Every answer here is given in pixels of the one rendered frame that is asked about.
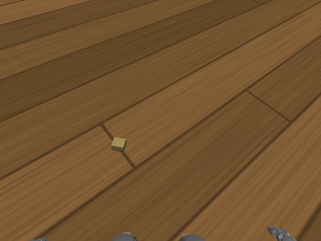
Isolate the right robot hand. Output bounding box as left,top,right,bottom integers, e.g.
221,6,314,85
267,226,297,241

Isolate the small box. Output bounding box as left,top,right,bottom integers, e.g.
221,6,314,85
111,137,127,151

